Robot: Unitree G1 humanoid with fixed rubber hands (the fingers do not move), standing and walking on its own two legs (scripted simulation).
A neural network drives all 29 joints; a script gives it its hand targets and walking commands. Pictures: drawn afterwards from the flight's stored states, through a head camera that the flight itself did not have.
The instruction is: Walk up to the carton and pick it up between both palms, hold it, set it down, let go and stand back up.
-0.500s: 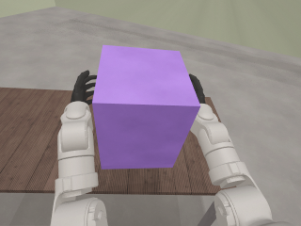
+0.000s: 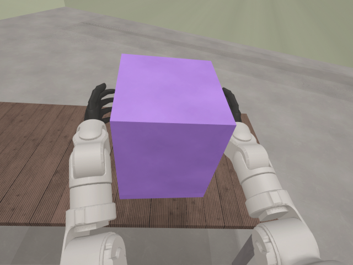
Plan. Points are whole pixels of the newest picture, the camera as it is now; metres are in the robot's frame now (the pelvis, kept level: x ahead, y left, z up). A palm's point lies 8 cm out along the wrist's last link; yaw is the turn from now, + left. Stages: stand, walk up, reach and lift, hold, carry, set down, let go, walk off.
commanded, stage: hold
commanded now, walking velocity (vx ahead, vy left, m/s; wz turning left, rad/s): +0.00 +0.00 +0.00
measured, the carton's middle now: (165, 130) +0.37 +0.00 +0.15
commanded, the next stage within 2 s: set down in 0.56 s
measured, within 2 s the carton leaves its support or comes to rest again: neither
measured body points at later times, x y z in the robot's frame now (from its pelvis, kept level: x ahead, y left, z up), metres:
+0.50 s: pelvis +0.00 +0.00 +0.00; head -0.05 +0.03 +0.45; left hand +0.38 +0.15 +0.19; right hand +0.38 -0.14 +0.18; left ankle +0.02 +0.12 -0.75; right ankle +0.02 -0.13 -0.75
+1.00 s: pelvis +0.01 +0.00 +0.00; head -0.04 +0.02 +0.45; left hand +0.38 +0.15 +0.18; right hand +0.38 -0.14 +0.16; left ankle +0.02 +0.12 -0.75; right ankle +0.02 -0.13 -0.75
